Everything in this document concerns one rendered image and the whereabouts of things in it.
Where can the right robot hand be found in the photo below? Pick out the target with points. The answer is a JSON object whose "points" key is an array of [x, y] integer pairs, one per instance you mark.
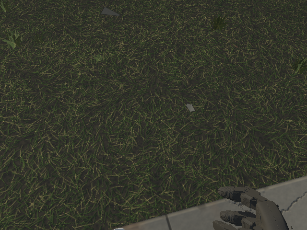
{"points": [[267, 214]]}

